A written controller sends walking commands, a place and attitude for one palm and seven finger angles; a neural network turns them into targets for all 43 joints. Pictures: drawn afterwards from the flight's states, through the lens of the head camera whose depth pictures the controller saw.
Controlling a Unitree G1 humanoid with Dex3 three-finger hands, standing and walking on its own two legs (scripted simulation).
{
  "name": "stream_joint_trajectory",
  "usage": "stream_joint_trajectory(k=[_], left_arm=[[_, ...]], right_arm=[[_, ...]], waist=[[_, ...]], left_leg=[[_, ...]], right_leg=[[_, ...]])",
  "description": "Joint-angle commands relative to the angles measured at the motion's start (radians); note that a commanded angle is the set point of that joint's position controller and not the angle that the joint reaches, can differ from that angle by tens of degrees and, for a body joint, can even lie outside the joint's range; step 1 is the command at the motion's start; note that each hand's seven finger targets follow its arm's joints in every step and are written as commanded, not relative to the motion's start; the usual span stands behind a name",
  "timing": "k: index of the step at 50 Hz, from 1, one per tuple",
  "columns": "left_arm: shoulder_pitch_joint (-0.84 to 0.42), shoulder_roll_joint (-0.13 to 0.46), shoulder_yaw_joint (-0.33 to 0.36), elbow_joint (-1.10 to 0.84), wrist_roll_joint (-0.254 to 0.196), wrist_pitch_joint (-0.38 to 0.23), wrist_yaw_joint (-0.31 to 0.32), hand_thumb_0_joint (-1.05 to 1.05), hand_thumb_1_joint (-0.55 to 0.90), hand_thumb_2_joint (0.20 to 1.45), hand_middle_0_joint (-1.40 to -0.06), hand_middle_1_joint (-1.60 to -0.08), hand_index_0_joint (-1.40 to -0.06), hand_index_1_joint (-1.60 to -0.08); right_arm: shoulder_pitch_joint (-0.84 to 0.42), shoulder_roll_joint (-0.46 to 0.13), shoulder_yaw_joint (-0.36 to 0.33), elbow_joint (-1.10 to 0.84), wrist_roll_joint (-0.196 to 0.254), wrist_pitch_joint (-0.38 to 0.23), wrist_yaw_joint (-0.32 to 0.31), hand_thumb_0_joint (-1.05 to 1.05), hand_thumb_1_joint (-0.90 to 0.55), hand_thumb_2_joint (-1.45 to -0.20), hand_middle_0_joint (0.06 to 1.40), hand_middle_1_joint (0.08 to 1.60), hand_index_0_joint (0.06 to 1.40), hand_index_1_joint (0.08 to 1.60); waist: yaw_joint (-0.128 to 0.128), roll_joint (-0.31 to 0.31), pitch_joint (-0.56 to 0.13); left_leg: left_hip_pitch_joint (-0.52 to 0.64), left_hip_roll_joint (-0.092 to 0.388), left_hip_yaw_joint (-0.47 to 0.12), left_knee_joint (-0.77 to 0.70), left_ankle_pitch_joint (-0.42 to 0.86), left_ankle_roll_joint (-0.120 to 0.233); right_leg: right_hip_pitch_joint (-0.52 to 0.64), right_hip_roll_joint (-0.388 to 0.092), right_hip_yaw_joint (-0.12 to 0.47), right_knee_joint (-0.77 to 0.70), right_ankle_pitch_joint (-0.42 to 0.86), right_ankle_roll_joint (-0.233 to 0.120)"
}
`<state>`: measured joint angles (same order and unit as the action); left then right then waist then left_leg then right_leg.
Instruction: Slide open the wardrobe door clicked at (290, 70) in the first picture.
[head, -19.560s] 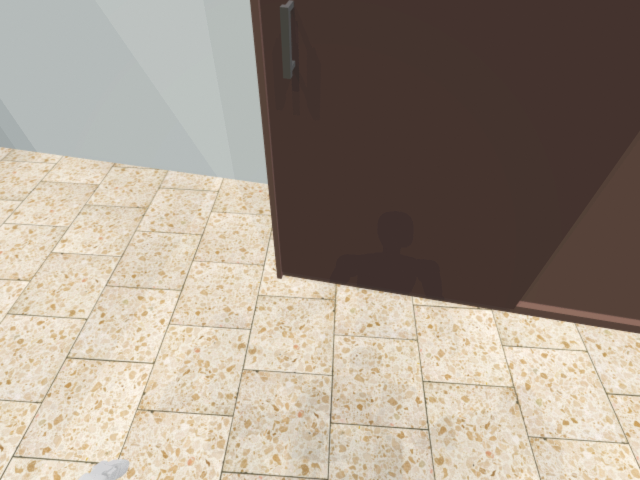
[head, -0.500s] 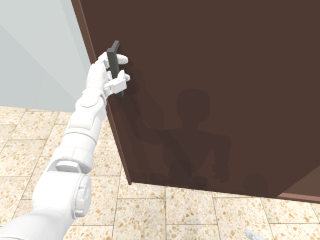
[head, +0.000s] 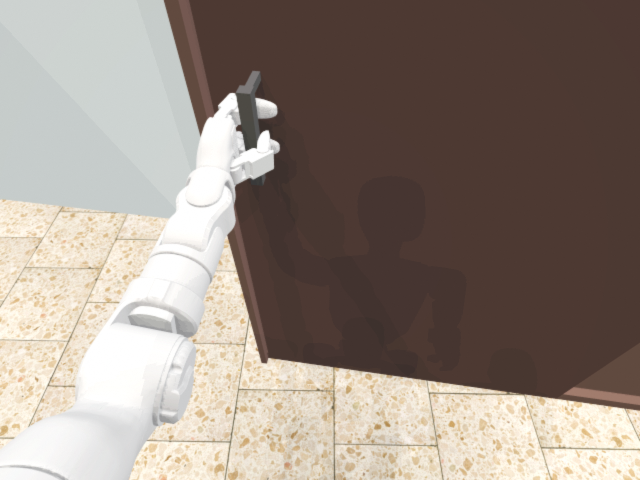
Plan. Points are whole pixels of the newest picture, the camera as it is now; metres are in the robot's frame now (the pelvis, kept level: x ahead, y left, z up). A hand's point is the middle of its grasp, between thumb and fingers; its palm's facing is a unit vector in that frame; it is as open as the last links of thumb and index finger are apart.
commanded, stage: tug the door sideways, standing still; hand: left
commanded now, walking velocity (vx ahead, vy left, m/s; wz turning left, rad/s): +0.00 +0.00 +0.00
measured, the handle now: (256, 131) +0.52 +0.11 +0.16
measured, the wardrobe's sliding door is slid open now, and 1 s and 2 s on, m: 0.01 0.04 0.29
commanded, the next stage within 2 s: step sideways, sliding the door along in 0.04 s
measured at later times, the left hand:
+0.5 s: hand (277, 158) +0.47 +0.08 +0.16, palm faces +0.11 -0.98 -0.14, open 5.8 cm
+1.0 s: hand (304, 158) +0.47 +0.04 +0.16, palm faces +0.29 -0.95 -0.10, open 6.3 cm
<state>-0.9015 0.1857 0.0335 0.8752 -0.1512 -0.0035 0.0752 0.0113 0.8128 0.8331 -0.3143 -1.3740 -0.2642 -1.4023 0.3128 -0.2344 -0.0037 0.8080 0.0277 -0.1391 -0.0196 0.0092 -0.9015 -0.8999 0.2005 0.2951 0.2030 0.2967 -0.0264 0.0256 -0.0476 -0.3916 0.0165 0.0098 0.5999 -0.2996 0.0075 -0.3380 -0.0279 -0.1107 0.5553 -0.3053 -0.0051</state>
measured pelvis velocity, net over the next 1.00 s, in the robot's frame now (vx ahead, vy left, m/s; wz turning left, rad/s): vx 0.05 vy -0.15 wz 0.01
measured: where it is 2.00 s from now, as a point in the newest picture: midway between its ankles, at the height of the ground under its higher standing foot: outside the picture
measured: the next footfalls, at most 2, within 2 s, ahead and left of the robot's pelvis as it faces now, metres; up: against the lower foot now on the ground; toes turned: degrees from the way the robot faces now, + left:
right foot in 0.98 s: +0.12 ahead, -0.30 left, +0.00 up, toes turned -3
left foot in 1.14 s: +0.09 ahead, -0.02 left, +0.00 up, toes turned +14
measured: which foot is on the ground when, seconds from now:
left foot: down 0.00-1.00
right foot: down 0.00-0.72, up 0.74-0.96, down 0.98-1.00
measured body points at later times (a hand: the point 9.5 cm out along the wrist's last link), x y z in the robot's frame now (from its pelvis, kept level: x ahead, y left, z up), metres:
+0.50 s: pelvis -0.01 -0.04 -0.01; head +0.04 -0.07 +0.43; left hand +0.46 +0.13 +0.17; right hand +0.10 -0.28 -0.15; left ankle +0.00 +0.11 -0.73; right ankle +0.01 -0.13 -0.73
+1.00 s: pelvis +0.05 -0.15 -0.01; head +0.14 -0.15 +0.42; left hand +0.45 +0.09 +0.16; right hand +0.27 -0.32 -0.13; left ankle +0.04 +0.06 -0.73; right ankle +0.08 -0.30 -0.73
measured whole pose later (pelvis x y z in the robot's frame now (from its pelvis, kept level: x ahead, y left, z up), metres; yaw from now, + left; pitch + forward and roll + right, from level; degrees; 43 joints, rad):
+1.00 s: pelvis +0.05 -0.15 -0.01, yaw +1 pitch -3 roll -2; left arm -0.68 0.24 0.07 0.31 -0.12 0.01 0.17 0.00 0.80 0.87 -0.42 -1.40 -0.12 -1.37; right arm 0.08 -0.18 0.03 0.56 0.06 -0.02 -0.02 0.01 -0.90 -0.90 0.20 0.30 0.20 0.30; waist 0.14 0.08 0.25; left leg -0.26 0.27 0.06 0.69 -0.34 -0.15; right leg -0.30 -0.04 -0.05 0.66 -0.27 0.02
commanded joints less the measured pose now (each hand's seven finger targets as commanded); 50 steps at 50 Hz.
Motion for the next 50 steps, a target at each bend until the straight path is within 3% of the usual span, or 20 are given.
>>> stream_joint_trajectory(k=[1,7,8,9,11,17,19,22,23,24,25,27,32,34,36,37,39,47,49,50], left_arm=[[-0.575,-0.180,-0.141,-0.256,0.009,-0.068,-0.088,0.000,0.900,0.900,-0.450,-1.400,-0.450,-1.400],[-0.620,-0.166,-0.136,-0.287,0.009,-0.070,-0.075,0.000,0.900,0.900,-0.450,-1.400,-0.450,-1.400],[-0.515,0.336,0.180,-0.235,0.074,-0.109,-0.021,0.000,0.900,0.900,-0.450,-1.400,-0.450,-1.400],[-0.528,0.176,0.040,-0.252,0.082,-0.126,-0.026,0.000,0.900,0.900,-0.450,-1.400,-0.450,-1.400],[-0.535,0.082,-0.011,-0.305,0.062,-0.142,-0.031,0.000,0.900,0.900,-0.450,-1.400,-0.450,-1.400],[-0.525,0.115,-0.007,-0.376,0.033,-0.140,-0.032,0.000,0.900,0.900,-0.450,-1.400,-0.450,-1.400],[-0.522,0.078,-0.035,-0.395,0.028,-0.131,-0.032,0.000,0.900,0.900,-0.450,-1.400,-0.450,-1.400],[-0.486,0.098,-0.020,-0.421,0.030,-0.129,-0.021,0.000,0.900,0.900,-0.450,-1.400,-0.450,-1.400],[-0.456,0.098,-0.023,-0.414,0.041,-0.121,-0.015,0.000,0.900,0.900,-0.450,-1.400,-0.450,-1.400],[-0.454,0.108,-0.025,-0.430,0.051,-0.113,-0.008,0.000,0.900,0.900,-0.450,-1.400,-0.450,-1.400],[-0.444,0.123,0.004,-0.412,0.052,-0.106,-0.001,0.000,0.900,0.900,-0.450,-1.400,-0.450,-1.400],[-0.413,0.102,-0.020,-0.403,0.064,-0.085,0.004,0.000,0.900,0.900,-0.450,-1.400,-0.450,-1.400],[-0.501,-0.065,-0.151,-0.619,0.070,-0.150,0.013,0.000,0.900,0.900,-0.450,-1.400,-0.450,-1.400],[-0.458,-0.058,-0.168,-0.682,0.060,-0.160,0.012,0.000,0.900,0.900,-0.450,-1.400,-0.450,-1.400],[-0.451,-0.124,-0.240,-0.791,0.030,-0.163,-0.013,0.000,0.900,0.900,-0.450,-1.400,-0.450,-1.400],[-0.412,-0.157,-0.242,-0.749,0.034,-0.151,-0.022,0.000,0.900,0.900,-0.450,-1.400,-0.450,-1.400],[-0.396,-0.140,-0.241,-0.802,0.043,-0.145,-0.028,0.000,0.900,0.900,-0.450,-1.400,-0.450,-1.400],[-0.285,-0.069,-0.214,-0.990,0.069,-0.145,-0.007,0.000,0.900,0.900,-0.450,-1.400,-0.450,-1.400],[-0.215,-0.029,-0.192,-1.017,0.088,-0.145,0.007,0.000,0.900,0.900,-0.450,-1.400,-0.450,-1.400],[-0.205,0.011,-0.169,-1.034,0.096,-0.149,0.016,0.000,0.900,0.900,-0.450,-1.400,-0.450,-1.400]], right_arm=[[0.000,-0.127,-0.042,-0.099,0.003,-0.040,-0.008,0.000,-0.900,-0.900,0.200,0.300,0.200,0.300],[-0.003,-0.131,-0.041,-0.102,0.004,-0.037,-0.009,0.000,-0.900,-0.900,0.200,0.300,0.200,0.300],[-0.027,-0.195,-0.044,-0.125,-0.002,-0.003,-0.054,0.000,-0.900,-0.900,0.200,0.300,0.200,0.300],[-0.048,-0.155,-0.032,-0.140,0.000,0.014,-0.063,0.000,-0.900,-0.900,0.200,0.300,0.200,0.300],[-0.069,-0.132,-0.027,-0.172,0.004,0.011,-0.075,0.000,-0.900,-0.900,0.200,0.300,0.200,0.300],[-0.091,-0.150,-0.038,-0.208,-0.009,0.040,-0.094,0.000,-0.900,-0.900,0.200,0.300,0.200,0.300],[-0.124,-0.144,-0.026,-0.219,-0.004,0.059,-0.085,0.000,-0.900,-0.900,0.200,0.300,0.200,0.300],[-0.150,-0.156,-0.023,-0.233,0.014,0.078,-0.080,0.000,-0.900,-0.900,0.200,0.300,0.200,0.300],[-0.147,-0.155,-0.023,-0.230,0.024,0.082,-0.079,0.000,-0.900,-0.900,0.200,0.300,0.200,0.300],[-0.153,-0.131,-0.020,-0.245,0.033,0.084,-0.080,0.000,-0.900,-0.900,0.200,0.300,0.200,0.300],[-0.218,-0.126,-0.023,-0.254,0.035,0.072,-0.088,0.000,-0.900,-0.900,0.200,0.300,0.200,0.300],[-0.185,-0.149,-0.042,-0.199,0.024,0.056,-0.088,0.000,-0.900,-0.900,0.200,0.300,0.200,0.300],[-0.211,-0.075,-0.004,-0.207,-0.001,0.062,-0.090,0.000,-0.900,-0.900,0.200,0.300,0.200,0.300],[-0.173,-0.104,-0.024,-0.219,-0.003,0.080,-0.095,0.000,-0.900,-0.900,0.200,0.300,0.200,0.300],[-0.174,-0.153,-0.047,-0.271,0.009,0.089,-0.066,0.000,-0.900,-0.900,0.200,0.300,0.200,0.300],[-0.214,-0.149,-0.039,-0.292,0.018,0.095,-0.035,0.000,-0.900,-0.900,0.200,0.300,0.200,0.300],[-0.226,-0.138,-0.043,-0.288,0.016,0.096,-0.031,0.000,-0.900,-0.900,0.200,0.300,0.200,0.300],[-0.259,-0.142,-0.054,-0.366,0.036,0.085,-0.014,0.000,-0.900,-0.900,0.200,0.300,0.200,0.300],[-0.253,-0.114,-0.046,-0.378,0.050,0.085,-0.016,0.000,-0.900,-0.900,0.200,0.300,0.200,0.300],[-0.267,-0.079,-0.041,-0.379,0.046,0.081,-0.027,0.000,-0.900,-0.900,0.200,0.300,0.200,0.300]], waist=[[-0.108,0.016,-0.343],[-0.112,-0.009,-0.356],[0.005,-0.042,-0.322],[-0.023,-0.051,-0.320],[-0.029,0.014,-0.333],[-0.033,0.162,-0.282],[-0.030,0.166,-0.249],[-0.008,0.131,-0.283],[0.006,0.035,-0.318],[0.009,-0.222,-0.341],[0.033,-0.338,-0.274],[0.026,-0.202,-0.213],[0.005,-0.140,-0.246],[-0.014,-0.078,-0.303],[-0.008,0.265,-0.398],[0.015,0.220,-0.382],[-0.001,0.119,-0.326],[-0.008,0.240,-0.333],[0.010,0.065,-0.383],[0.014,-0.118,-0.382]], left_leg=[[0.340,-0.004,-0.068,-0.033,0.412,-0.010],[0.343,-0.004,-0.068,-0.032,0.402,-0.007],[0.237,0.077,-0.061,-0.016,0.424,0.043],[0.212,0.077,-0.039,-0.034,0.382,0.038],[0.260,0.116,-0.041,-0.039,0.377,0.036],[0.540,0.368,-0.332,-0.091,0.638,0.178],[0.520,0.393,-0.304,-0.082,0.687,0.175],[0.349,0.321,-0.108,0.037,0.618,0.089],[0.166,0.259,-0.014,0.161,0.472,0.046],[-0.049,0.127,0.070,0.361,0.135,-0.012],[-0.197,0.017,0.027,0.560,-0.317,-0.036],[-0.173,0.057,-0.028,0.614,-0.313,-0.033],[-0.009,0.077,0.104,0.099,-0.071,-0.049],[0.311,0.127,0.100,-0.179,0.241,-0.029],[0.754,0.532,-0.362,-0.081,1.100,0.186],[0.761,0.572,-0.367,-0.068,0.986,0.211],[0.661,0.519,-0.212,-0.059,0.862,0.179],[0.525,0.342,0.075,0.037,0.849,0.026],[0.362,0.246,0.113,0.206,0.712,-0.020],[0.170,0.157,0.129,0.319,0.325,-0.034]], right_leg=[[-0.059,0.072,0.041,-0.036,0.331,-0.018],[-0.045,0.069,0.042,-0.037,0.337,-0.016],[0.051,0.002,0.062,-0.041,0.252,0.005],[0.085,-0.014,0.060,-0.045,0.279,0.005],[0.091,-0.017,0.057,-0.004,0.263,0.005],[-0.220,0.054,0.095,0.295,-0.201,0.003],[-0.218,0.038,0.110,0.304,-0.215,-0.010],[0.094,0.031,0.072,0.026,-0.040,-0.037],[0.321,-0.025,0.112,-0.073,0.144,-0.067],[0.479,-0.191,0.330,-0.153,0.284,-0.139],[0.455,-0.328,0.530,-0.191,0.538,-0.249],[0.391,-0.313,0.408,-0.130,0.621,-0.243],[0.438,-0.204,0.201,0.019,0.785,-0.176],[0.270,-0.139,0.126,0.169,0.662,-0.093],[-0.231,0.018,0.152,0.501,-0.223,0.021],[-0.262,-0.030,0.254,0.572,-0.274,-0.008],[-0.251,-0.034,0.221,0.495,-0.221,0.007],[0.076,0.031,-0.005,0.064,0.089,0.015],[0.303,-0.057,0.068,-0.052,0.593,-0.023],[0.434,-0.183,0.183,-0.025,1.038,-0.079]])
